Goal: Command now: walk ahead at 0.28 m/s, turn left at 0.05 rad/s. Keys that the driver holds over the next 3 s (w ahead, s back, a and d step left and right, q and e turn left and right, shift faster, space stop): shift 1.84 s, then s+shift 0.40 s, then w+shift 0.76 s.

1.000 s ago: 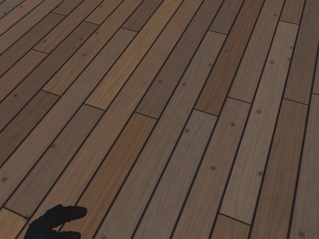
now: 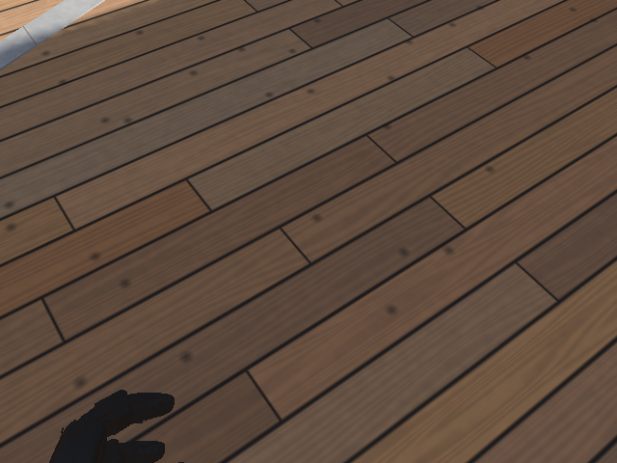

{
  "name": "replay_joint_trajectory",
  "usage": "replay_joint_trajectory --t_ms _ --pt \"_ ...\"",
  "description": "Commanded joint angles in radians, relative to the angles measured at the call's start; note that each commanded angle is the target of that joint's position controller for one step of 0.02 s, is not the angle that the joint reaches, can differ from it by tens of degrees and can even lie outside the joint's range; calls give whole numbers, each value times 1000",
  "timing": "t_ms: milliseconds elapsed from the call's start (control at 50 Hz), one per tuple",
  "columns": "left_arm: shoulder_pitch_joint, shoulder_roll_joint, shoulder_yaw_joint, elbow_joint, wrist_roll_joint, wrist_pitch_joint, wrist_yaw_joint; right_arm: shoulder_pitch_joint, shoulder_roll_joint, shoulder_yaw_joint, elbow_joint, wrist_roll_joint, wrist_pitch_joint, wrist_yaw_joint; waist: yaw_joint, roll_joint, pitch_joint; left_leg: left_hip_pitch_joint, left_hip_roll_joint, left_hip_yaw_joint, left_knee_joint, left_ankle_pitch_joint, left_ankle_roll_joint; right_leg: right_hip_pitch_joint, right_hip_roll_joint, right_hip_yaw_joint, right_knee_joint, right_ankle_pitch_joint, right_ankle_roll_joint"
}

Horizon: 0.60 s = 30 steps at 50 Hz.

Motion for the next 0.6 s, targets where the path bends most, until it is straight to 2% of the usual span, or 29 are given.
replay_joint_trajectory --t_ms 20,40,60,80,100,140,180,200,240,280,320,340,360,380,400,420,440,480,520,600 --pt "450 160 55 53 23 13 -3 222 -84 4 -10 18 -2 29 196 -141 -690 -554 -37 -239 859 -95 -97 1088 -483 698 54 811 -339" --pt "310 154 55 30 -3 20 0 72 -144 -17 -59 43 5 28 169 -69 -518 -610 28 -210 822 -40 -94 927 -453 584 -2 603 -312" --pt "191 121 46 23 -25 32 8 -72 -164 -22 -105 24 12 15 134 53 -331 -619 82 -116 717 24 -91 694 -380 476 -70 448 -254" --pt "158 92 30 28 -16 34 14 -133 -154 -27 -113 17 23 4 110 78 -208 -604 98 -81 674 54 -95 504 -346 413 -117 453 -236" --pt "156 99 30 41 0 34 14 -109 -127 -26 -116 11 36 2 66 51 -170 -538 128 -65 622 86 -96 385 -309 362 -153 449 -228" --pt "121 83 27 58 10 36 4 -61 -55 -16 -103 9 49 -5 19 0 -157 -438 156 -43 450 93 -104 248 -255 256 -188 453 -212" --pt "97 94 32 75 12 36 5 -91 -15 -2 -111 6 48 -15 11 -41 -188 -369 164 -11 238 124 -117 204 -230 182 -185 551 -203" --pt "107 108 38 86 9 42 10 -116 -13 1 -114 2 49 -17 23 -55 -224 -332 170 -10 166 197 -118 216 -229 170 -183 525 -198" --pt "119 128 46 104 1 59 18 -158 -44 -7 -113 7 59 -16 37 -62 -259 -274 170 -9 76 328 -113 216 -232 172 -204 274 -182" --pt "98 129 45 109 -3 75 23 -212 -64 -17 -118 6 72 -14 43 -71 -212 -236 168 -3 -4 388 -95 154 -224 192 -239 -119 -155" --pt "90 109 36 117 -10 86 27 -252 -66 -23 -123 -10 72 -13 39 -76 -148 -197 154 17 -123 410 -65 97 -194 207 -236 -419 -106" --pt "114 85 27 129 -9 88 27 -268 -67 -23 -129 -20 70 -14 40 -65 -122 -181 167 3 -188 408 -47 85 -176 212 -222 -506 -70" --pt "155 63 19 144 -2 86 26 -276 -89 -25 -140 -28 64 -17 50 -20 -108 -164 229 -65 -257 440 -20 75 -146 197 -176 -551 -26" --pt "238 75 26 154 -1 85 26 -314 -164 -41 -143 -18 65 -23 122 98 -96 -208 267 -110 -258 386 20 82 -72 131 -137 -547 12" --pt "220 66 24 160 1 90 33 -313 -114 -37 -123 -13 61 -17 111 147 -105 -331 238 -96 -304 165 22 203 -50 72 -98 -454 38" --pt "187 75 27 159 2 96 39 -324 -69 -26 -119 -14 54 -12 103 141 -80 -393 211 -88 -330 93 6 257 -47 60 -72 -396 50" --pt "182 68 28 164 2 103 46 -338 -57 -21 -113 -17 45 -8 109 143 -73 -417 204 -83 -336 114 -8 288 -51 56 -59 -356 52" --pt "199 81 32 180 5 111 52 -342 -60 -21 -103 -12 28 -5 110 124 -73 -388 194 -69 -314 231 -18 293 -62 68 -59 -314 45" --pt "191 82 33 191 0 107 52 -317 -69 -24 -82 -2 18 -6 97 91 -96 -335 190 -60 -276 357 -15 296 -67 71 -53 -266 42" --pt "173 82 35 212 -8 106 54 -299 -68 -24 -48 5 15 -8 82 59 -126 -275 184 -49 -236 521 1 316 -71 73 -37 -176 51"
Next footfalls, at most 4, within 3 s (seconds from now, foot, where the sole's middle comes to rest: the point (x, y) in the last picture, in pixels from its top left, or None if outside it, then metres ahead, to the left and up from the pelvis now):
0.36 left None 0.22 0.16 -0.74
2.24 right None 0.09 -0.10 -0.74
2.86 left None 0.23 0.14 -0.74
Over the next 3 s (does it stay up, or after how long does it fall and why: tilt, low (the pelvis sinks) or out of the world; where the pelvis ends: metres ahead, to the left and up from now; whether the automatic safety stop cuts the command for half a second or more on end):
stays up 0.22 0.06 0.03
